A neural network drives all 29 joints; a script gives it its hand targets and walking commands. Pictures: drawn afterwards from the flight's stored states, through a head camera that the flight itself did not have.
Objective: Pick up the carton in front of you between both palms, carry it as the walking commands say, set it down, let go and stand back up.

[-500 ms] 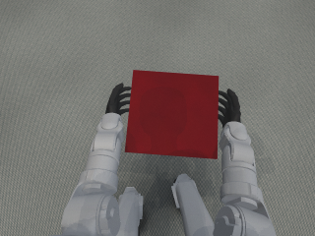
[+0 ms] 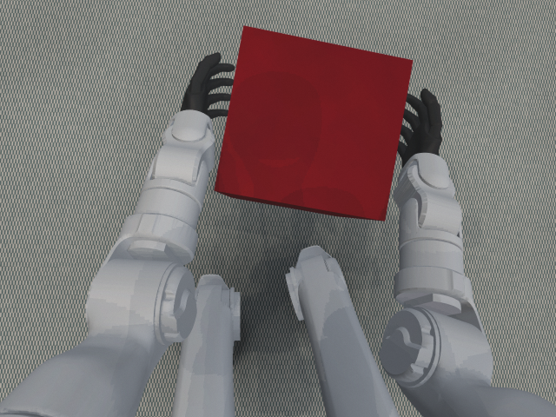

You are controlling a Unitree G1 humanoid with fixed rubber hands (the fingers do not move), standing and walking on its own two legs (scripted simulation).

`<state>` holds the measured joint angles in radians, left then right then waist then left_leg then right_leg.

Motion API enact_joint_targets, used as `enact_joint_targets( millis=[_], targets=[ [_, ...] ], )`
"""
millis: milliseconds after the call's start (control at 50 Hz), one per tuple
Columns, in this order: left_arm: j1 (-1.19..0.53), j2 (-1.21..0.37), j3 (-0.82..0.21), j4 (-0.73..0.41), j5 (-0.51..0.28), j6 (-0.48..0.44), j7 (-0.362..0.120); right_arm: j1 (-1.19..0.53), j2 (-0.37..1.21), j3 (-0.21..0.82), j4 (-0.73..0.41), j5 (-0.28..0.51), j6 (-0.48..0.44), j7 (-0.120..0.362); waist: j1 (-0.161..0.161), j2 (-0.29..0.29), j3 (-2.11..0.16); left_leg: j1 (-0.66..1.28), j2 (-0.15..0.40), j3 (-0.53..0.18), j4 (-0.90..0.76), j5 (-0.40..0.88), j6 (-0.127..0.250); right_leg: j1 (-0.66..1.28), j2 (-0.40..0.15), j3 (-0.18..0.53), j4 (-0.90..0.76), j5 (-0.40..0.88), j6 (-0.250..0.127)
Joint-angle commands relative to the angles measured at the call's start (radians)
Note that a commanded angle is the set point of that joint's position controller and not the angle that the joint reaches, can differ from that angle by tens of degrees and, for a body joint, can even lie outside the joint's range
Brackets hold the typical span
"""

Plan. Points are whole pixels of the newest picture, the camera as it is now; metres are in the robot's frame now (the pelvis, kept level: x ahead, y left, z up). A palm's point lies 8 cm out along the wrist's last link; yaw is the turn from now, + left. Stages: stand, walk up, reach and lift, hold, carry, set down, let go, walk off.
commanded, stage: set down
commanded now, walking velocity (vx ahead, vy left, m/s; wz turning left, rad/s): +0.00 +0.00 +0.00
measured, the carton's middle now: (301, 144) +0.46 -0.12 -0.19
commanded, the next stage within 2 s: none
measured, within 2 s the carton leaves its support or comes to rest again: rests again in 1.18 s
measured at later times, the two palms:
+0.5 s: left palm (228, 117) +0.55 -0.02 -0.25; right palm (392, 164) +0.41 -0.28 -0.24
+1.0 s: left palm (226, 127) +0.55 -0.01 -0.28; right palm (383, 172) +0.40 -0.28 -0.28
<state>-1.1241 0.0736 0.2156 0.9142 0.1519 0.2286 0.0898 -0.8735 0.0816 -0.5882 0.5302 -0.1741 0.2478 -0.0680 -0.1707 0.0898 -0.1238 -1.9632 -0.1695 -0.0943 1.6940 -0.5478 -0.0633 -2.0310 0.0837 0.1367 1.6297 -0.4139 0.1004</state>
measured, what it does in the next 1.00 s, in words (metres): lowers itself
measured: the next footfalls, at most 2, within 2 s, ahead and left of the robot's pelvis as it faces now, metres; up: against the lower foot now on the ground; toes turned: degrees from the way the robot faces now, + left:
none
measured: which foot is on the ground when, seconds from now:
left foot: down 0.00-1.00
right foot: down 0.00-1.00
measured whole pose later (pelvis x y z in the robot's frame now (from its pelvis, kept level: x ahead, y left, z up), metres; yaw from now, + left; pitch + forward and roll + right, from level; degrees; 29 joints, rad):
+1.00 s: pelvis -0.02 +0.02 -0.11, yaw -2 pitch +45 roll -5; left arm -1.57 0.25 -0.06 1.26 0.04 0.20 0.11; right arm -1.20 -0.03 -0.69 0.80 -0.16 0.19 -0.05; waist -0.25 0.09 0.21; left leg -2.28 -0.20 -0.08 2.09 -0.58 -0.04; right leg -2.30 0.02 0.07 1.96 -0.45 0.12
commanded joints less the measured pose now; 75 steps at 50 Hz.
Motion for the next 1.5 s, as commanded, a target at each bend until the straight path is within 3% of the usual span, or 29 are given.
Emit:
enact_joint_targets(
  millis=[0, 200, 500, 560, 620, 680, 760, 980, 1240, 1340, 1480],
  targets=[
    [-0.586, -0.828, -0.278, 0.009, -0.059, -0.026, -0.188, -0.703, 0.711, 0.483, 0.04, 0.065, 0.021, 0.195, -0.102, 0.007, -0.998, 0.256, -0.061, 0.156, -0.117, 0.054, 0.051, 0.757, 0.038, -0.229, -0.072, 0.219, 0.008],
    [-0.732, -0.738, -0.228, 0.129, -0.052, -0.013, -0.184, -0.853, 0.578, 0.329, 0.076, 0.026, 0.01, 0.194, -0.158, 0.073, -0.945, 0.198, -0.052, 0.144, -0.019, 0.03, 0.048, 0.579, 0.017, -0.27, 0.033, 0.204, 0.004],
    [-0.861, -0.654, -0.41, 0.088, -0.169, -0.047, -0.145, -0.945, 0.441, 0.29, 0.071, 0.096, -0.035, 0.22, -0.244, 0.198, -1.032, 0.272, -0.027, 0.12, 0.153, 0.26, 0.024, 0.427, -0.023, -0.282, 0.19, 0.412, 0.002],
    [-0.868, -0.683, -0.453, 0.035, -0.198, -0.057, -0.138, -0.949, 0.424, 0.306, 0.062, 0.129, -0.049, 0.216, -0.243, 0.248, -1.029, 0.253, -0.026, 0.128, 0.179, 0.334, 0.018, 0.436, -0.024, -0.267, 0.213, 0.494, -0.007],
    [-0.817, -0.691, -0.46, 0.064, -0.211, -0.071, -0.138, -0.882, 0.415, 0.305, 0.127, 0.13, -0.057, 0.21, -0.249, 0.222, -0.96, 0.196, -0.02, 0.117, 0.191, 0.346, 0.022, 0.464, -0.021, -0.261, 0.231, 0.528, -0.013],
    [-0.768, -0.662, -0.417, 0.147, -0.185, -0.069, -0.153, -0.833, 0.418, 0.271, 0.203, 0.1, -0.056, 0.214, -0.243, 0.208, -0.826, 0.109, -0.021, 0.111, 0.18, 0.256, 0.03, 0.421, -0.023, -0.256, 0.229, 0.455, -0.018],
    [-0.77, -0.64, -0.391, 0.153, -0.167, -0.073, -0.161, -0.877, 0.401, 0.254, 0.179, 0.098, -0.064, 0.214, -0.226, 0.198, -0.823, 0.094, -0.021, 0.11, 0.182, 0.227, 0.04, 0.382, -0.024, -0.257, 0.24, 0.409, -0.02],
    [-0.868, -0.521, -0.379, 0.179, -0.186, -0.096, -0.161, -0.951, 0.271, 0.19, 0.24, 0.066, -0.096, 0.189, -0.249, 0.164, -0.653, 0.029, -0.009, 0.077, 0.192, 0.101, 0.053, 0.296, -0.047, -0.252, 0.256, 0.273, -0.038],
    [-0.81, -0.47, -0.385, 0.189, -0.171, -0.13, -0.168, -0.856, 0.276, 0.177, 0.315, 0.087, -0.129, 0.19, -0.217, 0.169, -0.571, 0.009, 0.005, 0.058, 0.244, 0.189, 0.062, 0.268, -0.036, -0.223, 0.298, 0.358, -0.048],
    [-0.742, -0.429, -0.345, 0.228, -0.122, -0.123, -0.172, -0.812, 0.244, 0.143, 0.35, 0.077, -0.125, 0.199, -0.188, 0.184, -0.503, 0.005, 0.015, 0.044, 0.246, 0.174, 0.071, 0.192, -0.034, -0.214, 0.31, 0.304, -0.051],
    [-0.726, -0.358, -0.326, 0.251, -0.104, -0.117, -0.174, -0.783, 0.18, 0.105, 0.381, 0.066, -0.129, 0.192, -0.189, 0.173, -0.447, 0.005, 0.026, 0.027, 0.246, 0.134, 0.08, 0.136, -0.041, -0.214, 0.316, 0.235, -0.054]
  ],
)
